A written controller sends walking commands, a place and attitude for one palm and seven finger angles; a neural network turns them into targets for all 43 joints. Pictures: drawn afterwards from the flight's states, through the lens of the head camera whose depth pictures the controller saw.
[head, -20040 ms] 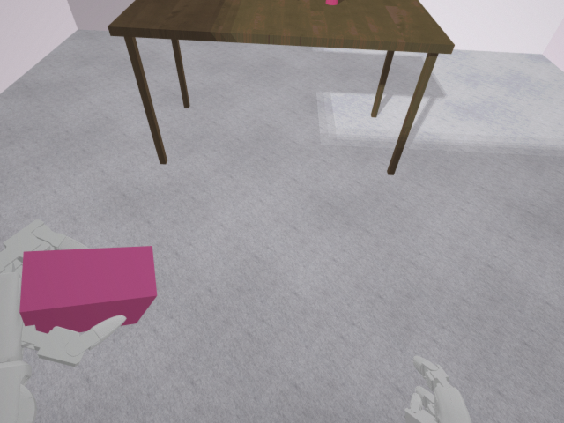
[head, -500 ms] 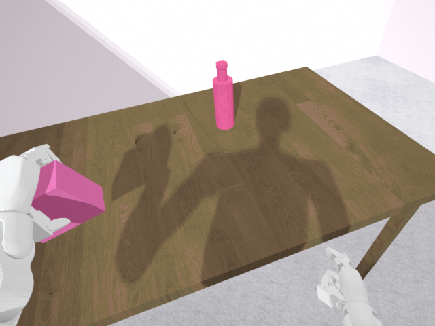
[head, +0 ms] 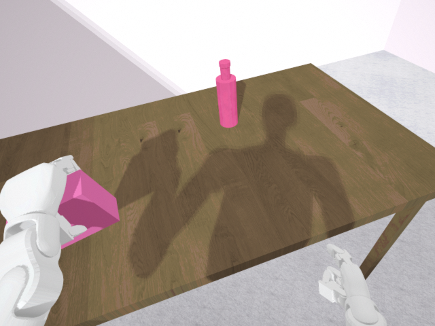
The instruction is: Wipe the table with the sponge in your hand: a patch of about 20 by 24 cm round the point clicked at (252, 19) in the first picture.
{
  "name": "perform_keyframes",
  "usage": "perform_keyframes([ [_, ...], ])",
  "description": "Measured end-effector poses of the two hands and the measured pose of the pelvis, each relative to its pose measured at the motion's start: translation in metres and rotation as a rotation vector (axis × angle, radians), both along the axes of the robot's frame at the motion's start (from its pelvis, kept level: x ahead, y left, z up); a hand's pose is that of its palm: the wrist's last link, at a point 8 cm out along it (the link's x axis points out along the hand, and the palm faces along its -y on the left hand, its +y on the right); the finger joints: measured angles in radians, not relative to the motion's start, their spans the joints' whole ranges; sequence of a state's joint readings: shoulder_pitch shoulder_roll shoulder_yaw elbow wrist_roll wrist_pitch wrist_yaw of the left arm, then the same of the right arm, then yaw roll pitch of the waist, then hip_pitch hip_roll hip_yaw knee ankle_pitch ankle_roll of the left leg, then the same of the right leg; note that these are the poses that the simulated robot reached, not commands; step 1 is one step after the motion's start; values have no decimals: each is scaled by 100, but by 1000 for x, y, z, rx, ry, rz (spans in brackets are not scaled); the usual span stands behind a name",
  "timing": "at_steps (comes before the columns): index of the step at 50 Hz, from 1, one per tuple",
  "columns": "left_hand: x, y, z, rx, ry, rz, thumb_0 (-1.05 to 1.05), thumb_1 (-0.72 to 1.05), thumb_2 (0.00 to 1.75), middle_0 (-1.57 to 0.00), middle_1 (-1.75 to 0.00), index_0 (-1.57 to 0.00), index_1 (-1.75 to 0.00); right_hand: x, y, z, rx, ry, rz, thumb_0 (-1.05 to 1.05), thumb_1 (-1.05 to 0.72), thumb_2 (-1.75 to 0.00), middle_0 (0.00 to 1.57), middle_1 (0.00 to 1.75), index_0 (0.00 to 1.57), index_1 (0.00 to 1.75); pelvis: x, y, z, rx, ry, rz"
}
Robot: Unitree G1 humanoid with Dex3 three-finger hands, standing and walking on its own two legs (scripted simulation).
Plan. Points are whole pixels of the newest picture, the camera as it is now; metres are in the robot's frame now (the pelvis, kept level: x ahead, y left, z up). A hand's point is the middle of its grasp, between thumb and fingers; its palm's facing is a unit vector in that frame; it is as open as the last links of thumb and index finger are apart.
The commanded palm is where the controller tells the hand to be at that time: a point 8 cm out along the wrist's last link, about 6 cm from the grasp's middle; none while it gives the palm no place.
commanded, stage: turn the palm down, sponge in hand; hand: left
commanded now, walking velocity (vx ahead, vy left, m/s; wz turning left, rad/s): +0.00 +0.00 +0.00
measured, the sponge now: (74, 216) +0.24 +0.30 +0.11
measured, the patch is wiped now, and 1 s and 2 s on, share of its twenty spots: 0.00 0.00 0.00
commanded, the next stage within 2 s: move the sponge above the wiping area in 0.26 s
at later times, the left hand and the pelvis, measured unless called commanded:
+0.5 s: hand (92, 217) +0.24 +0.26 +0.11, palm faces +0.04 -0.14 -0.99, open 9.8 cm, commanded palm +0.20 +0.26 +0.20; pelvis +0.01 -0.02 +0.00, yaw -1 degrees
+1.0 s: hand (100, 221) +0.24 +0.25 +0.10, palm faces +0.03 -0.12 -0.99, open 9.8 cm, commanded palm +0.20 +0.26 +0.19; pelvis +0.01 +0.00 +0.00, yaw -1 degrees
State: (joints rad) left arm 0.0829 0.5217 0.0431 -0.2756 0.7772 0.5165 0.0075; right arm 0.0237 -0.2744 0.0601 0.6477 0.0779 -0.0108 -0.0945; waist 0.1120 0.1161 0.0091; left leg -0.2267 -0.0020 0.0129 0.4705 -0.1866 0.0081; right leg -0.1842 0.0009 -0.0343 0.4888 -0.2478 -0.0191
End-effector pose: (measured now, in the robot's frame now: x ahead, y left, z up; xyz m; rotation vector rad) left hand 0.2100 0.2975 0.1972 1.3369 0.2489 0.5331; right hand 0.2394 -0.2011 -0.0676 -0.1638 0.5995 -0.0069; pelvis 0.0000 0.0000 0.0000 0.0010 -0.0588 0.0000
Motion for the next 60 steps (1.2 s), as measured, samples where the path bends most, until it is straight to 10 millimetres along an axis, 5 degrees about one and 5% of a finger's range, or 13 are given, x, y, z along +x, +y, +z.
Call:
perform_keyframes([
  [4,-1,-26,-31,-36,127,-88,0,-47,102,-77,-138,-77,-137,0,-2,-1,-12,-7,9,2,-90,-90,20,30,18,30,0,-4,-1,4,0,-2],
  [8,1,-41,-34,42,155,-167,0,-47,102,-78,-137,-78,-136,2,-6,0,-39,-10,30,2,-90,-90,20,30,19,31,2,-9,-1,5,-9,-4],
  [17,8,-19,10,76,-3,-26,0,-47,102,-78,-137,-78,-136,4,-13,-2,0,-7,32,2,-90,-90,20,30,24,34,5,-17,0,3,-12,-8],
  [27,9,-40,-38,31,212,-122,0,-47,102,-78,-137,-77,-136,5,-14,-2,-9,-12,26,2,-90,-90,20,30,26,35,7,-16,-1,7,1,-11],
  [36,4,-19,-13,86,62,-82,0,-47,102,-78,-137,-78,-136,5,-14,-1,-25,-4,23,2,-90,-90,20,30,27,36,11,-11,0,0,-6,-14],
  [40,6,-8,-17,37,71,-16,0,-47,102,-78,-137,-77,-136,5,-13,0,-21,3,11,2,-90,-90,20,30,27,36,9,-8,1,0,-4,-8],
  [50,9,-45,-43,46,167,-206,0,-47,102,-78,-137,-78,-136,3,-5,0,-28,2,-7,2,-90,-90,20,30,22,34,9,2,2,4,-5,-18],
  [60,4,-17,-24,23,48,-38,0,-47,102,-77,-137,-77,-136,2,-4,1,-6,17,3,2,-90,-90,20,30,19,32,8,0,2,1,-10,-15],
])
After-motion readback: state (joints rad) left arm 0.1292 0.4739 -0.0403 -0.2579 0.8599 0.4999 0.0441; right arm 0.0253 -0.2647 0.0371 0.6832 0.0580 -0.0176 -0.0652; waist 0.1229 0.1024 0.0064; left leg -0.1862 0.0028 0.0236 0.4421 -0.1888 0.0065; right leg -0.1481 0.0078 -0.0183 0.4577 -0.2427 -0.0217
